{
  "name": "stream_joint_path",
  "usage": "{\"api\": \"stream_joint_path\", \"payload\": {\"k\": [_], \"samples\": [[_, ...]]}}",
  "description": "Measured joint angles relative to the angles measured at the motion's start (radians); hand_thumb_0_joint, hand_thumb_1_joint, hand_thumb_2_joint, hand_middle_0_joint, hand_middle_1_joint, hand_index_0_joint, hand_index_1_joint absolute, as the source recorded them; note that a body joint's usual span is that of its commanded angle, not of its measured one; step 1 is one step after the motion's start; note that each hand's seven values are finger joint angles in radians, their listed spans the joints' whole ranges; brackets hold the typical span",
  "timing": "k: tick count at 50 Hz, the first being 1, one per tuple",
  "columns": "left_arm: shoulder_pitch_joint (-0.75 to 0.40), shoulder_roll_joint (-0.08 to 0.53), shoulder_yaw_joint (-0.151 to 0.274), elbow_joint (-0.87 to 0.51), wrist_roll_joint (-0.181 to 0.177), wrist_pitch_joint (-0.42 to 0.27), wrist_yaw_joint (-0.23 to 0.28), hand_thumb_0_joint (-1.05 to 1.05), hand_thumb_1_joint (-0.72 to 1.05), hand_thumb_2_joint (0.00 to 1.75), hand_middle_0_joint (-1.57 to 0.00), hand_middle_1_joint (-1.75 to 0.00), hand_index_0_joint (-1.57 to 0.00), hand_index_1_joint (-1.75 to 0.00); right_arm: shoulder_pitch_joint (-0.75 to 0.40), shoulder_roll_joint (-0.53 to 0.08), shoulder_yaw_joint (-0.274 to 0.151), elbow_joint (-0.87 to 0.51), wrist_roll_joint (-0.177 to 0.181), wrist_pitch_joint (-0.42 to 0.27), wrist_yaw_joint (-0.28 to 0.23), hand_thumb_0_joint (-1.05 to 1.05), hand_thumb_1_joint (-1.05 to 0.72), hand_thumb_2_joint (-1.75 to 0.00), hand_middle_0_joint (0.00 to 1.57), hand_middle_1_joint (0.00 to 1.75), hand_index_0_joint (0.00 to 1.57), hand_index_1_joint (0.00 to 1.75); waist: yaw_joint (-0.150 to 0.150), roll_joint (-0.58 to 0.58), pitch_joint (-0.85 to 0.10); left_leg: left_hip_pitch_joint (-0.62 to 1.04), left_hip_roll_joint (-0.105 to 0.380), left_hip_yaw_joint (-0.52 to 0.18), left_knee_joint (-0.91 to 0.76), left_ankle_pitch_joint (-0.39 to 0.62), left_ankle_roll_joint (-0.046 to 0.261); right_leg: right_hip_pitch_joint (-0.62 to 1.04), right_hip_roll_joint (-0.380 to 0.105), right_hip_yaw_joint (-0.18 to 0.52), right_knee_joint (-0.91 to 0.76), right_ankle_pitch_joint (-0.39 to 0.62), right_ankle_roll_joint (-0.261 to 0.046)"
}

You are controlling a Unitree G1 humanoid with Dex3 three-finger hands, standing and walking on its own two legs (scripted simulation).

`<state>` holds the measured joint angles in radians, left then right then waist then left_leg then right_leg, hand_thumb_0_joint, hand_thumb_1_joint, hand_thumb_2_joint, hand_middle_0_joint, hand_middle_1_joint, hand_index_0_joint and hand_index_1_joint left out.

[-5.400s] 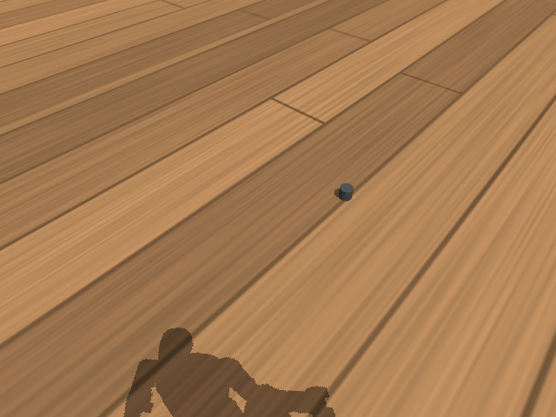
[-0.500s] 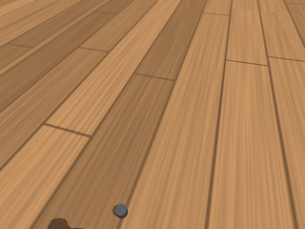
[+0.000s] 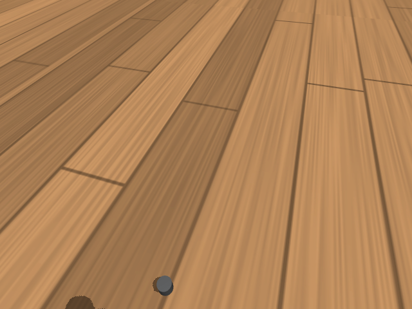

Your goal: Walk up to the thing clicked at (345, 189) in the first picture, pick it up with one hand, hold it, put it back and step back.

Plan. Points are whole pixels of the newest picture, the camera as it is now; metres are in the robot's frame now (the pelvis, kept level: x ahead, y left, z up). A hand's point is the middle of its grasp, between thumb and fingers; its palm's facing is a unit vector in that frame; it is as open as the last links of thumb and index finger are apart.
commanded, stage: stand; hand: left
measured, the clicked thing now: (165, 285) +0.40 +0.22 -0.75
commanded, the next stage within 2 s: none
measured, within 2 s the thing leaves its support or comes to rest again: neither
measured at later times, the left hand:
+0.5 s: hand out of the picture +0.06 +0.25 -0.16, palm faces -0.01 -0.94 -0.34, open 7.4 cm
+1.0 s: hand out of the picture +0.07 +0.25 -0.16, palm faces -0.01 -0.94 -0.34, open 7.4 cm
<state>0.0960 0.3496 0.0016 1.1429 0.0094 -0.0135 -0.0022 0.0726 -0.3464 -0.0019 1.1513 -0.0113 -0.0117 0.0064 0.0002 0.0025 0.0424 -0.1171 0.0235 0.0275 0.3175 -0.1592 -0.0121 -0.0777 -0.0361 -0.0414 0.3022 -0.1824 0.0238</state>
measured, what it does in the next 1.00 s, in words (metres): stands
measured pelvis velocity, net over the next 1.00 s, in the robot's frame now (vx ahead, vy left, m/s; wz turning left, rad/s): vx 0.00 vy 0.00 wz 0.01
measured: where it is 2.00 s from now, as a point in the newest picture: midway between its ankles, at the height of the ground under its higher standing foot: outside the picture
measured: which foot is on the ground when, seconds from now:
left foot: down 0.00-1.00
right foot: down 0.00-1.00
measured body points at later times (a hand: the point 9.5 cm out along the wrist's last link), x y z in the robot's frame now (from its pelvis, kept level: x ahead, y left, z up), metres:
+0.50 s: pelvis +0.00 +0.00 +0.00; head +0.00 +0.00 +0.45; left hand +0.06 +0.30 -0.13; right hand +0.07 -0.30 -0.14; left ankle +0.01 +0.12 -0.75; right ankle -0.01 -0.13 -0.75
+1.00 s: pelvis +0.00 +0.00 +0.00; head +0.01 +0.00 +0.45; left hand +0.07 +0.30 -0.13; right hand +0.08 -0.30 -0.13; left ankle +0.01 +0.12 -0.75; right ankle -0.01 -0.13 -0.75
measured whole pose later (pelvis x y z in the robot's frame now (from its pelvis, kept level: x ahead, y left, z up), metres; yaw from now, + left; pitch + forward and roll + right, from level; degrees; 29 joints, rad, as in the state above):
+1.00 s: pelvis +0.00 +0.00 +0.00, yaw +1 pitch -2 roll +0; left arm 0.12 0.35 0.00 1.13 0.01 -0.01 0.00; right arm 0.10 -0.35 0.01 1.14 -0.01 -0.01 0.01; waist 0.00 0.00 0.04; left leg -0.12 0.03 0.02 0.33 -0.16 -0.02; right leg -0.08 -0.03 -0.05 0.30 -0.19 0.02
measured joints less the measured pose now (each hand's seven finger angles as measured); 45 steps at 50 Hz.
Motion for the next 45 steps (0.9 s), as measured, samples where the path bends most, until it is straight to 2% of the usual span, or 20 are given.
{"api": "stream_joint_path", "payload": {"k": [45], "samples": [[0.022, 0.003, 0.000, -0.015, 0.000, -0.001, -0.001, 0.00, 0.91, 0.90, -0.21, -0.30, -0.20, -0.30, 0.028, -0.001, 0.006, -0.013, -0.001, 0.003, 0.001, 0.00, -0.90, -0.90, 0.20, 0.30, 0.20, 0.30, 0.000, 0.000, 0.000, -0.005, 0.006, -0.012, 0.007, -0.002, -0.007, 0.001, 0.006, -0.011, 0.002, -0.004, -0.007]]}}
